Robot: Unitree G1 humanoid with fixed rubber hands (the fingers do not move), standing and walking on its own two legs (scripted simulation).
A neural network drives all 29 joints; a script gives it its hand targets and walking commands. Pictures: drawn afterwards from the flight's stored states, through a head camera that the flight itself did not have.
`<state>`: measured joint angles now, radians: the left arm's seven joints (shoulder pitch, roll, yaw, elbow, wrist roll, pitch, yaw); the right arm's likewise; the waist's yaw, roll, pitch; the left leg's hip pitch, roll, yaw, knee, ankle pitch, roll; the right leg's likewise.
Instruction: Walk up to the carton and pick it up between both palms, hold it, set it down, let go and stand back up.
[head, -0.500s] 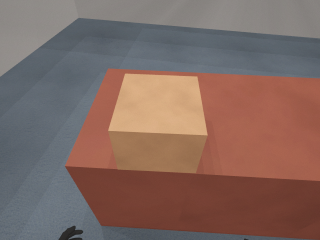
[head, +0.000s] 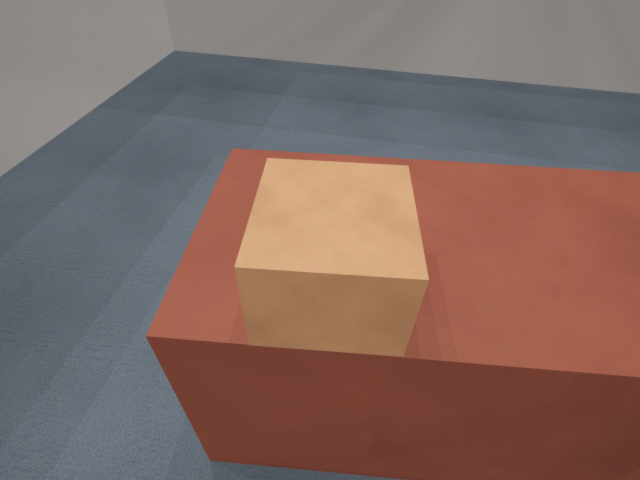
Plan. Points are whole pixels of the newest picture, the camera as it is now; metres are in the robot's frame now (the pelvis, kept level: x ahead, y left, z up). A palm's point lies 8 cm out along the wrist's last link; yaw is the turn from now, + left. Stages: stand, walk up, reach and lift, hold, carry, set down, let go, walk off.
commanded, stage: stand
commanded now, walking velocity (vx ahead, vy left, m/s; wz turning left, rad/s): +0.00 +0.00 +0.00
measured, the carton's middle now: (331, 252) +0.52 -0.03 -0.02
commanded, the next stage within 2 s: none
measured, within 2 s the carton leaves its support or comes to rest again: neither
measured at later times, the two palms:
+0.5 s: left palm out of the picture -0.05 +0.21 -0.15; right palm out of the picture -0.04 -0.20 -0.15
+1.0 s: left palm out of the picture -0.07 +0.20 -0.15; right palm out of the picture -0.05 -0.19 -0.15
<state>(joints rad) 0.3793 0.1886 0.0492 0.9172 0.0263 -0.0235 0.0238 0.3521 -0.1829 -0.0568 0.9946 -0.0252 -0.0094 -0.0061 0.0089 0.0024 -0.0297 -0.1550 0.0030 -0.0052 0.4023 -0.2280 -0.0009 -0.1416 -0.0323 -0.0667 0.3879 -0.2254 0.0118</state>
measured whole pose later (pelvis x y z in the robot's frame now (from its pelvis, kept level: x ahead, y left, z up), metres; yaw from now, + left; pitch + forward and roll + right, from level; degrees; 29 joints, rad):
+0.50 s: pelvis -0.01 +0.01 +0.00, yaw +1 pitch -2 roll +0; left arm 0.39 0.11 0.02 1.10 0.02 -0.01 0.04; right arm 0.37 -0.11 -0.02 1.12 -0.02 -0.01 -0.03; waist 0.00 0.00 -0.01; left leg -0.15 -0.02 -0.01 0.40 -0.22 0.01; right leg -0.14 -0.05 -0.07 0.40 -0.22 0.02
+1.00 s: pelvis -0.01 +0.00 +0.00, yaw +1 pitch -1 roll +0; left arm 0.39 0.09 0.02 1.15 0.02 -0.02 0.04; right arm 0.36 -0.09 -0.01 1.16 -0.01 -0.01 -0.04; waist 0.00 0.00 -0.01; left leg -0.17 -0.01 -0.01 0.41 -0.22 0.00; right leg -0.16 -0.04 -0.07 0.42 -0.23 0.01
